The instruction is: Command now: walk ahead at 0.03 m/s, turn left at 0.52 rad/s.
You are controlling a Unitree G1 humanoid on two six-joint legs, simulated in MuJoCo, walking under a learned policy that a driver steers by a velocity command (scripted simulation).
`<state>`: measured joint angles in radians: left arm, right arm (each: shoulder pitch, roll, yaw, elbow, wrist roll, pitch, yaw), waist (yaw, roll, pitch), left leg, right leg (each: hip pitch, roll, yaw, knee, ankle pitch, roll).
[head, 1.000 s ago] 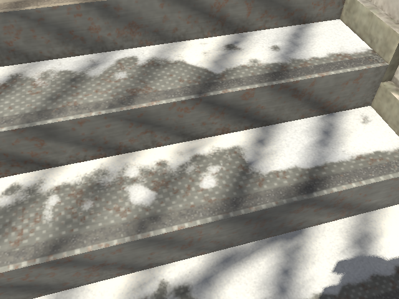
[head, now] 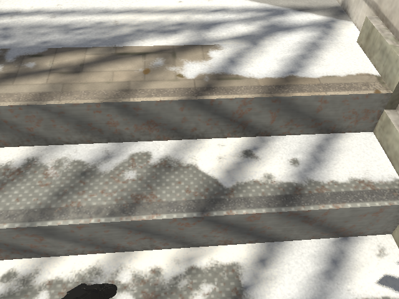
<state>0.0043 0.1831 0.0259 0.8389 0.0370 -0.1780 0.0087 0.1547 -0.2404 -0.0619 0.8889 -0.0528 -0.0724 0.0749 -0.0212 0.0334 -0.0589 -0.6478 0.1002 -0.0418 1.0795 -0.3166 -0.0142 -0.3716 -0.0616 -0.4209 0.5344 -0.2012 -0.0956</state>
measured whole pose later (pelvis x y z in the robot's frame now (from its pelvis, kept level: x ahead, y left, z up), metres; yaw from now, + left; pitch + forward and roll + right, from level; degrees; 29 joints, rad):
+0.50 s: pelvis +0.05 -0.02 -0.01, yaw +16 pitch +5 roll +1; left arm 0.12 0.23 0.04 0.69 0.02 -0.11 -0.01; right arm 0.16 -0.23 -0.06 0.71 -0.04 -0.07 0.02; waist -0.02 0.00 -0.07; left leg -0.48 -0.09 -0.19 0.77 -0.42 0.03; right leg -0.45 0.01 0.01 0.71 -0.36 -0.03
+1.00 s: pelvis +0.10 -0.01 +0.00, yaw +22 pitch +3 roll +0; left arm 0.18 0.14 -0.02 0.82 0.00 -0.11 -0.11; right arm 0.08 -0.19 -0.04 0.75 0.00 -0.06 0.07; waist 0.02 0.03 -0.03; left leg -0.41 0.02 0.02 0.63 -0.27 0.00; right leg -0.28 -0.01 -0.08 0.63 -0.41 -0.03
